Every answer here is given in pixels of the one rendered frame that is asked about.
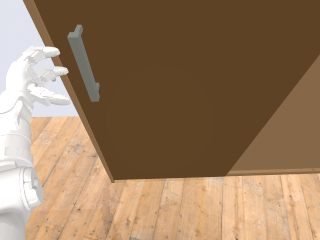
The wardrobe door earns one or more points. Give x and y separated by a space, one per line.
185 86
291 137

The robot left upper arm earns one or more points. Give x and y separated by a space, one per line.
20 193

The left robot forearm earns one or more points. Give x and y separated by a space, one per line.
15 130

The handle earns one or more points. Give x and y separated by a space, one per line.
79 52

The left robot hand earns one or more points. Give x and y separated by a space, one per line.
21 76

